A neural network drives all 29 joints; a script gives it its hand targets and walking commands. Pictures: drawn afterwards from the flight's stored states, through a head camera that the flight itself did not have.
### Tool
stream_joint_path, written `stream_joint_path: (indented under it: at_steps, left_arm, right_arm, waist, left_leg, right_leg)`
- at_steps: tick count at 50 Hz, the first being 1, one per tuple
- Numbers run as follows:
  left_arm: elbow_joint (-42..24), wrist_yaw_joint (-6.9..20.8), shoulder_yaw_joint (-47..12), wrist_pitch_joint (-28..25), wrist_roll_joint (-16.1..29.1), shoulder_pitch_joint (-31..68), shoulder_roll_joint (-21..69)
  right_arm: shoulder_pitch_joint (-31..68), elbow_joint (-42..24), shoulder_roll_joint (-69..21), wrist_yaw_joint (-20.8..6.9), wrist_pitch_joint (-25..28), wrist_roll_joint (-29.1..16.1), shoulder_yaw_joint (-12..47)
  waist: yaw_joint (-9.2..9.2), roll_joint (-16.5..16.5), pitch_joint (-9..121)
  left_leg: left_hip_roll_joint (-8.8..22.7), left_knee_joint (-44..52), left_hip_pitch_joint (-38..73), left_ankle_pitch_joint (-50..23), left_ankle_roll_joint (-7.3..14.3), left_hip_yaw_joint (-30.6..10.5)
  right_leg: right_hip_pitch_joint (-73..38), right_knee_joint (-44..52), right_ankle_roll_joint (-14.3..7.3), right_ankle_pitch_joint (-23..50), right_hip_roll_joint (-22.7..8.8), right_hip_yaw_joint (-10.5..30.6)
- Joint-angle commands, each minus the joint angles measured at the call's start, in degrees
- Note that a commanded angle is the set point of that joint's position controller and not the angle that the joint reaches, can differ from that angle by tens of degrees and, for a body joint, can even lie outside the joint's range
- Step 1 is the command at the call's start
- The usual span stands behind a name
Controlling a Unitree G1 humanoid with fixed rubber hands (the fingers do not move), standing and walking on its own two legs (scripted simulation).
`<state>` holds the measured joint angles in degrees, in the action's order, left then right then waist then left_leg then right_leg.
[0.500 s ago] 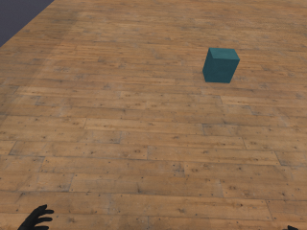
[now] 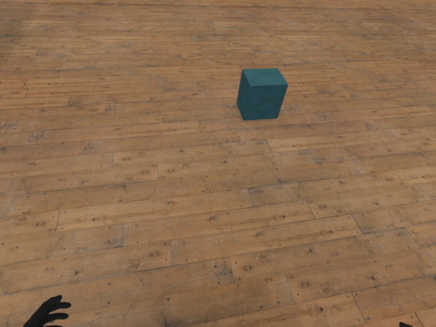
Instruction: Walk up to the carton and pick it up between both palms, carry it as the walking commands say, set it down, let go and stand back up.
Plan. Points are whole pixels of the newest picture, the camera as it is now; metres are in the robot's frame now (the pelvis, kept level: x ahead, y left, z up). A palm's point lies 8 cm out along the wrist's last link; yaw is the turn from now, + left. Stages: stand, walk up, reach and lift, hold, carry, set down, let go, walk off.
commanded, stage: walk up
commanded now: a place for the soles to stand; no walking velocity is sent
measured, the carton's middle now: (260, 94) +1.71 -0.34 -0.62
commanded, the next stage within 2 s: none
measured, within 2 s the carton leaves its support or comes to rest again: neither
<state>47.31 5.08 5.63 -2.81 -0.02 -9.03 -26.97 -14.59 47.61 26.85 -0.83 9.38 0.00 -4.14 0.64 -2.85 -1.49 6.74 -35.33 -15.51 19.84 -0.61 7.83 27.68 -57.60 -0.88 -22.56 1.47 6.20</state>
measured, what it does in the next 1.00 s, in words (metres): walks ahead: right foot, then left foot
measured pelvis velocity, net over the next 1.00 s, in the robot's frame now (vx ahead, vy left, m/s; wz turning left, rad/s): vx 0.35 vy -0.04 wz -0.21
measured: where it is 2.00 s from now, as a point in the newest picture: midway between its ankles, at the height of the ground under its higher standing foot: (231, 236)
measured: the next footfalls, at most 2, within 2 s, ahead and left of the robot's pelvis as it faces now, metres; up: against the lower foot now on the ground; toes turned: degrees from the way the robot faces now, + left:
right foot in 0.18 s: +0.20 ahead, -0.17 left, +0.00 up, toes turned -1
left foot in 0.44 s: +0.31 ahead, +0.10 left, +0.00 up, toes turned -1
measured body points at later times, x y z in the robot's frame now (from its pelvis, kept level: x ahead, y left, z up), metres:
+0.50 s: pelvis +0.18 -0.01 -0.02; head +0.20 +0.01 +0.43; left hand +0.36 +0.30 -0.11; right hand +0.25 -0.37 -0.08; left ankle +0.27 +0.10 -0.73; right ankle +0.16 -0.16 -0.71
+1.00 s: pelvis +0.35 -0.04 -0.02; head +0.37 -0.03 +0.43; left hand +0.54 +0.26 -0.11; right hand +0.38 -0.40 -0.09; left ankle +0.43 +0.07 -0.73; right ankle +0.31 -0.18 -0.73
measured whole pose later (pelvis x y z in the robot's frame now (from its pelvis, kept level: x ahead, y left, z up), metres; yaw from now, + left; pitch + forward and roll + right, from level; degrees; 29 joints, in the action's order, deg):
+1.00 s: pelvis +0.35 -0.04 -0.02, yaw -12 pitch +1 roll -2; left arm 47.4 3.5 4.5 -4.9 0.0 -9.0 -26.2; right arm -15.9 47.5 27.2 -2.4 7.0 0.0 -4.1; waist -2.6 -0.2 -1.1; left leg 4.3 -40.3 -26.6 16.7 -0.2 1.7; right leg 19.8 -41.2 -1.0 -22.4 1.8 4.6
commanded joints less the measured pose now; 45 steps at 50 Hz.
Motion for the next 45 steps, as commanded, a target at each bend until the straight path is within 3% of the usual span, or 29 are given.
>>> stream_joint_path:
  at_steps: [1,2,3,5,6,8,9,10,11,12,14,17,20,21,22,23,24,25,26,29,32,34,36,37,38,39,40,43,45]
  left_arm:
    - [-6.62,0.97,1.45,-1.1,0.0,13.3,-8.03]
    - [-6.61,1.15,1.08,-1.29,0.05,13.13,-7.28]
    - [-6.49,1.47,1.26,-1.19,-0.1,12.25,-7.25]
    - [-6.28,1.52,1.27,-1.38,0.11,12.46,-6.49]
    - [-5.06,1.57,0.97,-1.46,0.36,8.62,-5.58]
    - [-3.11,0.15,2.47,-1.96,-0.72,-1.79,-8.82]
    - [-1.99,-0.91,4.4,-1.98,-0.93,-10.49,-13.24]
    - [-2.19,-2.33,5.12,-2.37,-1.06,-12.65,-18.44]
    - [-3.87,-2.93,5.52,-2.44,-0.08,-11.85,-20.77]
    - [-3.86,-3.03,4.59,-2.26,0.79,-9.81,-18.0]
    - [-4.21,-3.23,3.05,-2.2,1.96,-7.53,-14.14]
    - [-4.99,-2.47,2.59,-2.39,0.36,-4.04,-13.68]
    - [-5.3,-1.81,1.74,-2.16,-0.24,0.32,-13.84]
    - [-5.88,-1.74,1.85,-1.99,-0.81,3.67,-13.78]
    - [-6.71,-1.52,0.7,-1.95,-0.67,6.16,-9.7]
    - [-7.45,-1.45,-0.79,-2.35,-0.81,5.87,-3.47]
    - [-7.3,-2.15,0.38,-2.43,-0.83,6.84,-7.16]
    - [-6.39,-2.45,1.45,-2.17,-1.65,8.41,-12.6]
    - [-4.12,-1.71,1.19,-2.39,-0.96,6.41,-12.32]
    - [-3.49,-0.08,1.21,-2.11,-0.81,3.44,-9.66]
    - [-3.64,0.51,1.66,-2.12,-0.11,6.8,-8.59]
    - [-3.41,0.23,1.64,-2.65,-0.48,4.19,-8.78]
    - [-1.41,-0.91,1.95,-3.5,-1.14,-2.51,-8.65]
    - [0.49,-1.62,3.08,-4.0,-1.56,-9.0,-11.35]
    - [-0.62,-2.61,4.7,-4.4,-1.8,-12.05,-16.81]
    - [-2.02,-3.43,4.97,-4.31,-1.09,-11.29,-19.93]
    - [-2.72,-3.43,4.43,-3.69,-0.01,-8.36,-18.78]
    - [-2.95,-3.56,2.98,-3.14,0.3,-5.23,-13.07]
    - [-2.85,-2.93,2.77,-3.27,-0.33,-5.04,-14.01]
  right_arm:
    - [-6.66,-2.12,16.33,-0.27,-0.02,0.83,-5.09]
    - [-5.05,-2.43,17.57,-0.37,-0.09,0.98,-5.38]
    - [-2.59,-3.49,17.06,-0.38,-0.43,1.32,-5.21]
    - [-2.53,-3.04,16.33,-0.62,-1.13,0.37,-4.91]
    - [-2.07,-3.5,16.49,-0.78,-1.51,0.3,-4.58]
    - [-3.17,-4.96,13.94,-0.78,-2.36,0.25,-3.79]
    - [-4.67,-5.6,9.6,-1.0,-2.24,-0.64,-1.98]
    - [-1.65,-8.19,5.72,-0.83,-2.17,-0.5,0.03]
    - [4.37,-9.41,10.58,-0.48,-2.11,-0.99,-0.57]
    - [3.02,-8.22,13.46,-0.32,-2.12,-0.72,-1.05]
    - [-0.24,-6.92,12.67,-0.16,-2.13,-0.46,-1.1]
    - [-1.45,-4.36,11.79,-1.16,-2.01,0.1,-2.48]
    - [-2.86,-3.43,10.08,-1.67,-1.1,0.48,-3.27]
    - [-8.89,-1.11,10.99,-1.42,-1.16,0.44,-3.5]
    - [-15.63,0.97,11.48,-0.82,-0.38,0.39,-4.04]
    - [-20.73,0.67,19.81,-0.14,0.15,2.23,-6.66]
    - [-16.1,-1.78,22.35,-0.08,0.1,1.32,-6.66]
    - [-11.1,-2.29,20.03,-0.42,-0.32,0.17,-6.14]
    - [-6.43,-2.87,18.64,-0.45,-0.59,0.09,-5.65]
    - [-4.7,-3.63,17.22,-1.15,-1.54,1.1,-5.09]
    - [-3.6,-3.39,17.19,-1.76,-1.69,1.34,-5.15]
    - [-2.32,-4.05,17.82,-2.03,-2.36,0.71,-4.96]
    - [-2.78,-4.22,14.88,-1.96,-3.04,0.21,-4.11]
    - [-2.88,-5.22,11.3,-1.78,-2.87,0.35,-2.38]
    - [-2.18,-7.55,5.32,-2.02,-2.54,0.0,-0.32]
    - [3.26,-8.0,7.62,-1.71,-3.02,-0.31,-0.6]
    - [3.93,-7.08,12.08,-1.17,-3.29,-0.35,-1.29]
    - [-0.33,-4.55,12.76,-1.02,-2.25,0.06,-1.61]
    - [-0.01,-4.7,11.88,-1.6,-2.14,0.25,-2.39]
  waist:
    - [5.26,8.08,0.2]
    - [4.32,11.25,-1.74]
    - [3.18,9.96,-1.88]
    - [3.41,11.76,-2.86]
    - [1.65,12.15,1.42]
    - [-3.07,5.97,9.51]
    - [-7.29,-6.66,16.03]
    - [-8.48,-17.99,14.48]
    - [-10.29,-8.9,12.63]
    - [-7.64,-1.54,8.45]
    - [-5.36,-2.04,4.55]
    - [-4.07,-4.21,2.82]
    - [-1.74,-4.34,7.1]
    - [2.79,-1.88,7.97]
    - [6.89,4.63,10.86]
    - [10.52,23.99,14.24]
    - [7.69,18.78,6.55]
    - [5.69,8.23,3.67]
    - [2.94,5.63,-0.87]
    - [2.82,12.5,1.23]
    - [3.11,14.24,-3.32]
    - [2.14,14.21,0.35]
    - [-1.71,6.77,6.02]
    - [-4.86,-0.05,9.85]
    - [-7.28,-14.28,11.96]
    - [-8.89,-10.17,9.6]
    - [-6.83,-0.89,4.45]
    - [-4.49,-3.5,0.49]
    - [-4.41,-4.73,3.57]
  left_leg:
    - [14.77,19.53,19.27,-19.28,12.99,-12.08]
    - [14.96,20.75,15.24,-19.14,13.4,-9.46]
    - [13.66,20.19,15.87,-15.89,12.64,-7.35]
    - [11.44,17.86,13.6,-24.59,10.94,-2.76]
    - [12.03,13.3,14.29,-28.81,10.28,-0.65]
    - [8.47,-7.69,5.66,-35.24,7.28,5.98]
    - [4.19,-22.42,-8.27,-20.71,4.93,3.67]
    - [-2.98,-34.56,-25.3,9.93,3.32,-1.49]
    - [-4.12,-37.18,-31.69,8.58,3.67,-8.71]
    - [-1.35,-36.44,-33.08,5.09,3.21,-10.95]
    - [1.33,-28.14,-28.55,5.11,2.52,-9.96]
    - [0.53,-15.26,-19.5,8.46,2.12,-7.46]
    - [-2.52,-1.83,-8.09,-0.28,2.44,-3.05]
    - [-4.77,-0.08,2.76,-6.29,2.37,1.31]
    - [-4.15,6.79,15.99,-3.26,4.01,-2.57]
    - [12.45,15.25,27.25,19.18,8.31,-29.85]
    - [20.9,22.26,23.09,19.99,12.69,-47.05]
    - [20.96,22.41,15.4,27.34,14.89,-43.86]
    - [17.63,23.35,10.08,26.91,13.97,-37.09]
    - [12.13,22.13,8.19,13.97,13.32,-20.82]
    - [11.17,22.93,3.55,13.6,13.69,-17.32]
    - [11.17,17.77,6.86,2.42,13.36,-13.7]
    - [9.76,3.77,0.83,-9.23,10.53,-7.05]
    - [5.14,-10.95,-8.4,-12.88,7.3,-1.6]
    - [-3.06,-25.73,-23.98,2.98,3.32,0.54]
    - [-5.39,-30.5,-34.39,10.07,2.74,-6.95]
    - [-1.67,-30.7,-33.45,7.72,2.63,-12.87]
    - [-0.28,-20.14,-28.95,5.65,1.66,-9.95]
    - [-1.35,-14.28,-21.49,6.91,2.05,-6.78]
  right_leg:
    - [16.11,9.54,2.52,2.98,-4.76,-5.71]
    - [13.03,15.23,2.4,4.2,-6.02,-6.18]
    - [10.06,16.31,2.27,5.75,-4.41,-6.96]
    - [4.81,23.81,0.71,8.64,-2.68,-10.71]
    - [-1.67,26.79,-0.63,7.71,-0.6,-12.05]
    - [-24.06,32.98,-4.92,11.48,2.27,-11.24]
    - [-37.09,34.36,-7.93,5.83,-5.05,5.98]
    - [-42.58,35.81,-13.49,-1.64,-15.11,26.6]
    - [-41.63,40.92,-15.33,2.41,-17.77,38.28]
    - [-41.22,35.71,-16.81,12.02,-16.34,31.05]
    - [-29.75,33.09,-16.46,23.48,-15.93,21.93]
    - [-16.02,33.55,-16.07,15.05,-13.72,16.27]
    - [-9.59,30.93,-13.82,3.74,-11.12,10.82]
    - [-2.46,26.6,-10.62,-1.56,-9.17,8.32]
    - [5.99,15.04,-8.27,-0.98,-5.35,3.62]
    - [21.5,-7.39,-2.62,-3.37,1.89,-4.0]
    - [30.16,-13.63,-0.83,-6.25,1.87,-1.81]
    - [26.41,-11.93,0.27,-4.17,-3.47,1.23]
    - [23.73,-9.14,0.95,0.15,-4.68,-1.71]
    - [12.52,7.06,1.94,-3.16,-3.64,-6.37]
    - [7.63,14.01,1.99,-3.46,-3.87,-7.89]
    - [1.66,21.65,1.39,1.62,-3.02,-9.8]
    - [-17.43,33.47,-0.55,7.5,0.21,-11.84]
    - [-30.01,35.72,-3.22,6.52,-1.66,-2.94]
    - [-38.36,40.05,-8.72,-4.49,-15.33,22.55]
    - [-36.87,44.16,-14.18,-10.0,-20.96,36.84]
    - [-30.11,41.19,-16.68,-11.01,-20.29,32.62]
    - [-24.37,34.25,-14.6,12.62,-14.52,18.12]
    - [-20.19,32.82,-15.21,15.94,-14.62,14.87]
